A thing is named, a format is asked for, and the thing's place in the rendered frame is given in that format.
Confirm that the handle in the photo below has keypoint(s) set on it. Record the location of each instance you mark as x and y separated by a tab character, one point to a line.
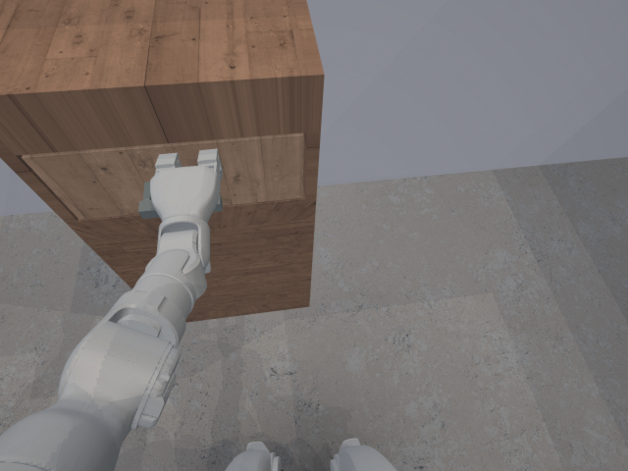
147	210

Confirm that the robot right shin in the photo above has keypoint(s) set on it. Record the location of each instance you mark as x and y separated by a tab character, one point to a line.
349	443

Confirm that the left robot forearm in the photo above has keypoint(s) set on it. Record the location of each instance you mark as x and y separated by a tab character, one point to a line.
165	294

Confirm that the right robot thigh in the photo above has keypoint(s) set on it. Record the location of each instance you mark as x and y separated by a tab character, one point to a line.
360	458

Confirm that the cabinet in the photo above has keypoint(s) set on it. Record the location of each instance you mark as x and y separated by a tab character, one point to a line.
93	74

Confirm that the left robot upper arm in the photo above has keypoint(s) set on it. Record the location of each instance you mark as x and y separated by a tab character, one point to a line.
121	380

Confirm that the robot left hand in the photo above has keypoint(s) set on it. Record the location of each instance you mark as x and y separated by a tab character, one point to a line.
191	191

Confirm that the drawer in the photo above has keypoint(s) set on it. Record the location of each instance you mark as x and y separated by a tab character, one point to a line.
109	182

